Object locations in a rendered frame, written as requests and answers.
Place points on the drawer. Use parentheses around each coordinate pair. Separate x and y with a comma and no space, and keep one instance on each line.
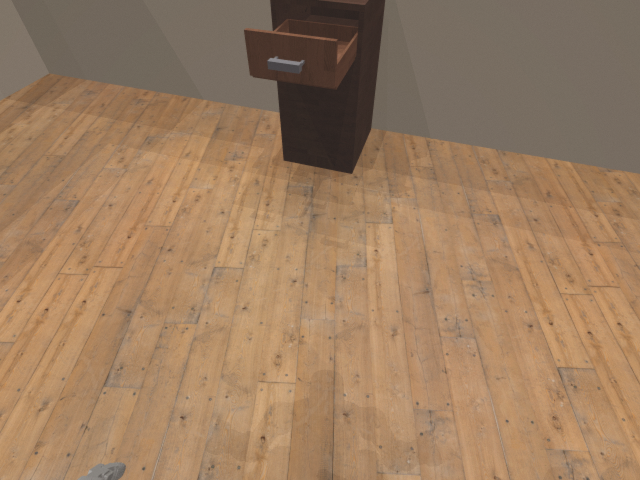
(329,50)

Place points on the cabinet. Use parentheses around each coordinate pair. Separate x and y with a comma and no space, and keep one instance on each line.
(322,127)

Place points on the handle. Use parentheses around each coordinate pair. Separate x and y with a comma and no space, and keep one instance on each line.
(285,65)

